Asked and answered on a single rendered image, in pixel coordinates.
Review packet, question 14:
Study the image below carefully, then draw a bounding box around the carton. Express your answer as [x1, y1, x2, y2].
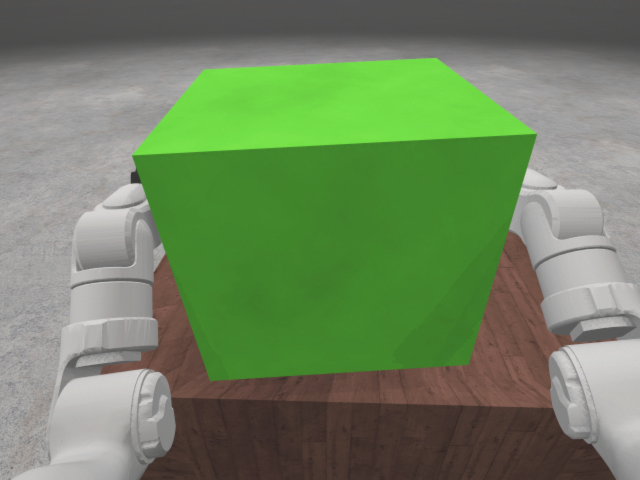
[132, 58, 537, 381]

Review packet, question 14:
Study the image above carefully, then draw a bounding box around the left robot hand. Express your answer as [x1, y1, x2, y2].
[131, 169, 142, 184]

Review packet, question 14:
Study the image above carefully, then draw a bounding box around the robot left forearm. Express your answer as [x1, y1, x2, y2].
[46, 183, 162, 461]

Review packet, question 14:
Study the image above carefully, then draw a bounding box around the robot right forearm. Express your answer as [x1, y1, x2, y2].
[509, 168, 640, 342]

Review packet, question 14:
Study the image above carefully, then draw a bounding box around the pedestal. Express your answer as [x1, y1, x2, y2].
[100, 231, 617, 480]

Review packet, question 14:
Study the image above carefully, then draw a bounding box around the robot left upper arm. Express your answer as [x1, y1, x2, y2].
[11, 369, 176, 480]

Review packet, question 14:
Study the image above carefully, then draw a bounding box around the robot right upper arm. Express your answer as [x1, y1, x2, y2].
[549, 338, 640, 480]

